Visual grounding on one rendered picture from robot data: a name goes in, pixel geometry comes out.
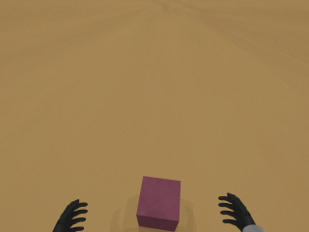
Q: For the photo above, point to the robot right hand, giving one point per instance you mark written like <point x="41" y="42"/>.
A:
<point x="240" y="213"/>

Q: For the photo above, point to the carton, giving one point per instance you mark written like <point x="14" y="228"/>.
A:
<point x="159" y="203"/>

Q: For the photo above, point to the robot left hand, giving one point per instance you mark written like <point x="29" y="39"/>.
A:
<point x="67" y="220"/>

